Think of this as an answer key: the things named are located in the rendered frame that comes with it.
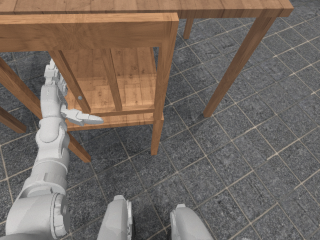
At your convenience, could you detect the left robot hand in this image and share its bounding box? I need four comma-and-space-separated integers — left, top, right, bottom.
40, 58, 104, 127

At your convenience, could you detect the robot left upper arm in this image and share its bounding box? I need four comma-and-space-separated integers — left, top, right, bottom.
0, 192, 71, 240

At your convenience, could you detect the robot left thigh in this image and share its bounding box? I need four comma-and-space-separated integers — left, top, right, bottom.
97, 199, 133, 240

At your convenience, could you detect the table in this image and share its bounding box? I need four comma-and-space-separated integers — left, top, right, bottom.
0, 0, 294, 134

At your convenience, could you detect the left robot forearm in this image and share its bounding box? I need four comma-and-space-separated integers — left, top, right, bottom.
5, 116, 70, 236

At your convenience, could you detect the chair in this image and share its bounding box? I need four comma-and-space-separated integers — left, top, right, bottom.
0, 12, 179, 163

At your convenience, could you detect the left robot shin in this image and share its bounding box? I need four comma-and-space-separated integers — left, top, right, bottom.
107, 195, 132, 240

